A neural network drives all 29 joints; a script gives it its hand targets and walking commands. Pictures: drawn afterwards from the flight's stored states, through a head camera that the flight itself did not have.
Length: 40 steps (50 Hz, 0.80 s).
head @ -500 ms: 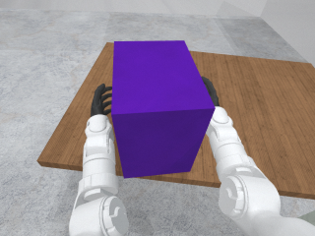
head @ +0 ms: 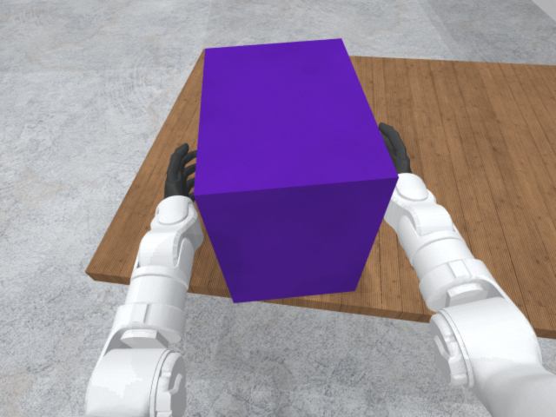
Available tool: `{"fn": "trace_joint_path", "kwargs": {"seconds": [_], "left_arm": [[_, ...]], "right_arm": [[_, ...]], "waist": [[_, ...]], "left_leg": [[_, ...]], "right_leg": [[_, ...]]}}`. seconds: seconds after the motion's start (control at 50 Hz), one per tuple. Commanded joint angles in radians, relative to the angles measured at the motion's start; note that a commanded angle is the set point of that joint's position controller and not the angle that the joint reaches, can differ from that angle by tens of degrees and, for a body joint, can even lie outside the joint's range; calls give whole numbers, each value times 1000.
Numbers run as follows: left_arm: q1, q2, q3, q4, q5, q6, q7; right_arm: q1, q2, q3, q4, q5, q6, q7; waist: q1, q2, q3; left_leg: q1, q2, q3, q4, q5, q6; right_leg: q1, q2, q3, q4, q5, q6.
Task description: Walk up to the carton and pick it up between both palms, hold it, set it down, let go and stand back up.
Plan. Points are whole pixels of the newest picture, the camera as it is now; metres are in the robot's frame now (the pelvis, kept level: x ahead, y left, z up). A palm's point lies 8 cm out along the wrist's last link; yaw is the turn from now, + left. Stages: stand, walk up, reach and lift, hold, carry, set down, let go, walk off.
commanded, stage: set down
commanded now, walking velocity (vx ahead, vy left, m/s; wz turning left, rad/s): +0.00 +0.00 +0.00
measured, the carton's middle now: (284, 177) +0.43 +0.08 +0.09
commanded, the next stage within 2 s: none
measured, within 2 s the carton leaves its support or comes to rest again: neither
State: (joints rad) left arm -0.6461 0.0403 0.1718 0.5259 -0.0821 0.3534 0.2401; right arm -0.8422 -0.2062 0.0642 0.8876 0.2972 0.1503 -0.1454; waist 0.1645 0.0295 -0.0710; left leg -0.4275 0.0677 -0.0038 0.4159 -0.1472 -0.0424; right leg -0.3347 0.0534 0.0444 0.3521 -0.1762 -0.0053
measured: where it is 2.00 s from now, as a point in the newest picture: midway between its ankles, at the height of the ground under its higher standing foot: outside the picture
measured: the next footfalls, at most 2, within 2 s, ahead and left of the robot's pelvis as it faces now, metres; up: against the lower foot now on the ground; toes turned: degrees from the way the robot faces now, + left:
none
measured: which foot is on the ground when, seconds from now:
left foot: down 0.00-1.00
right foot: down 0.00-1.00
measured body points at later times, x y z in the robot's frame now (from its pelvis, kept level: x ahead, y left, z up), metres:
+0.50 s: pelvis -0.01 -0.02 +0.00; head +0.00 -0.03 +0.45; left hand +0.36 +0.25 +0.15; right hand +0.46 -0.14 +0.16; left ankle +0.03 +0.14 -0.74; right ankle -0.01 -0.12 -0.74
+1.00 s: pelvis -0.04 -0.01 +0.00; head -0.03 +0.01 +0.45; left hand +0.35 +0.27 +0.18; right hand +0.44 -0.13 +0.20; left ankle +0.03 +0.14 -0.74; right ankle -0.01 -0.12 -0.74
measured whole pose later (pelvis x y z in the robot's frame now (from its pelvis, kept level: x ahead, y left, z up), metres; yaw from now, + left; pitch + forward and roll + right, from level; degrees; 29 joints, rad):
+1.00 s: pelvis -0.04 -0.01 +0.00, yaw +3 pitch +7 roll -1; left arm -0.88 0.33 0.11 0.55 -0.28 0.68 0.20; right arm -1.03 -0.41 0.06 0.89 0.48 0.45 -0.04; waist 0.10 -0.05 -0.12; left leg -0.45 0.06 -0.06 0.41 -0.08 -0.06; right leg -0.37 0.05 -0.01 0.41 -0.16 -0.02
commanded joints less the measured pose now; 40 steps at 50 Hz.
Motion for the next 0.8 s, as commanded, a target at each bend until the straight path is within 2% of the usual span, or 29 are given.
{"fn": "trace_joint_path", "kwargs": {"seconds": [0.0,0.08,0.1,0.12,0.16,0.2,0.22,0.24,0.26,0.28,0.3,0.34,0.36,0.38,0.4,0.42,0.44,0.46,0.5,0.52,0.56,0.58,0.6,0.62,0.64,0.66,0.72,0.74,0.78], "left_arm": [[-506,139,-18,-260,-21,-40,-37],[-478,143,17,-223,-2,-61,-87],[-536,219,51,-356,-12,-57,-92],[-453,197,52,-171,5,-49,-102],[-498,252,53,-322,-5,-44,-117],[-431,232,50,-206,10,-23,-128],[-494,265,50,-350,-13,-8,-128],[-481,264,74,-244,1,11,-132],[-498,302,70,-291,-20,17,-134],[-546,333,60,-421,-45,30,-125],[-502,371,78,-389,-44,57,-115],[-491,312,71,-262,-44,73,-128],[-553,334,55,-320,-68,72,-134],[-520,361,70,-247,-69,80,-132],[-586,401,71,-301,-103,92,-132],[-597,421,66,-319,-113,106,-123],[-579,394,63,-241,-97,110,-129],[-599,411,51,-255,-115,112,-127],[-611,377,11,-205,-127,111,-132],[-615,375,24,-129,-128,103,-137],[-741,403,-11,-215,-151,100,-120],[-755,408,-16,-197,-154,96,-108],[-746,431,-6,-200,-159,111,-97],[-791,447,-16,-318,-175,127,-81],[-755,443,0,-218,-161,156,-73],[-745,450,16,-256,-161,174,-71],[-799,452,5,-234,-173,228,-68],[-835,470,-5,-281,-182,226,-62],[-771,448,-16,-280,-181,252,-54]], "right_arm": [[-545,-221,-18,-252,50,-47,-3],[-561,-168,-15,-279,45,-50,16],[-611,-237,-24,-413,67,-50,15],[-569,-185,6,-279,58,-34,18],[-549,-228,11,-356,72,-30,26],[-536,-206,42,-266,84,-12,30],[-559,-254,34,-373,97,-12,29],[-555,-215,23,-299,83,7,31],[-562,-246,32,-349,106,11,32],[-588,-300,28,-432,130,8,35],[-574,-344,18,-434,132,18,34],[-576,-243,33,-334,128,45,41],[-595,-270,12,-369,122,50,47],[-570,-282,19,-306,129,63,50],[-613,-323,25,-390,148,72,52],[-619,-347,14,-375,161,82,55],[-614,-305,16,-298,161,94,56],[-636,-328,8,-365,168,87,56],[-637,-264,-3,-326,160,96,64],[-647,-246,-10,-275,149,104,66],[-697,-332,-64,-308,115,111,78],[-702,-287,-57,-272,114,110,78],[-709,-336,-58,-295,122,117,77],[-734,-366,-68,-347,140,121,75],[-731,-371,-73,-267,133,143,73],[-725,-359,-61,-307,160,153,74],[-760,-364,-64,-292,171,197,76],[-769,-388,-85,-292,166,199,80],[-723,-411,-88,-305,168,212,82]], "waist": [[-25,-34,-704],[-17,-91,-677],[-3,-82,-797],[-15,-124,-675],[8,-103,-749],[-1,-122,-617],[3,-93,-698],[-4,-108,-604],[11,-126,-622],[1,-97,-744],[-11,-94,-720],[-9,-133,-567],[-7,-142,-591],[-11,-144,-541],[-5,-172,-613],[-14,-156,-641],[-25,-139,-573],[-18,-143,-614],[-24,-103,-577],[-24,-140,-513],[-33,-55,-624],[-23,-50,-606],[-19,-45,-649],[-28,4,-735],[-38,-1,-666],[-18,-16,-662],[-38,-14,-604],[-48,-5,-639],[-66,3,-662]], "left_leg": [[483,-35,62,82,577,-45],[373,-57,60,86,552,-24],[377,-72,71,81,581,-26],[282,-70,68,73,512,-12],[316,-79,75,46,534,-11],[266,-78,61,48,489,-4],[330,-82,65,36,546,-15],[288,-78,58,28,495,-3],[280,-81,65,29,473,-2],[333,-85,66,29,537,-17],[312,-86,62,28,524,-16],[248,-77,44,33,429,5],[267,-76,50,19,395,11],[248,-74,51,13,355,12],[252,-74,54,3,342,11],[256,-77,52,4,357,5],[211,-80,49,9,296,12],[234,-77,45,4,294,14],[226,-77,43,2,254,18],[185,-70,41,7,175,32],[267,-65,38,-5,177,15],[267,-64,35,4,174,18],[283,-65,35,8,178,13],[325,-67,38,9,232,-4],[306,-67,41,5,204,-5],[297,-68,39,3,226,1],[260,-78,43,-18,149,-1],[285,-78,41,-25,137,-4],[307,-72,32,-12,163,-18]], "right_leg": [[152,40,-69,7,359,44],[240,20,-44,53,475,60],[327,16,-42,78,599,62],[311,3,-29,87,589,71],[385,-2,-23,96,673,85],[322,-11,-23,97,618,93],[368,-3,-27,97,681,96],[334,-9,-26,87,615,102],[340,-10,-22,91,616,100],[377,2,-25,102,706,103],[374,7,-23,104,705,97],[286,-4,-15,91,580,103],[281,-9,-17,81,528,96],[254,-14,-10,79,484,93],[296,-13,-11,77,508,93],[303,-10,-5,82,530,92],[270,-19,2,93,478,96],[260,-15,-6,84,469,94],[214,-22,-7,68,357,87],[171,-28,-13,62,263,81],[131,-18,-36,41,152,63],[97,-18,-44,33,114,61],[105,-19,-34,28,127,61],[136,-8,-49,34,174,53],[107,-5,-41,26,143,61],[143,-6,-34,26,175,60],[135,-3,-48,11,117,64],[130,1,-51,10,105,65],[139,11,-49,14,125,53]]}}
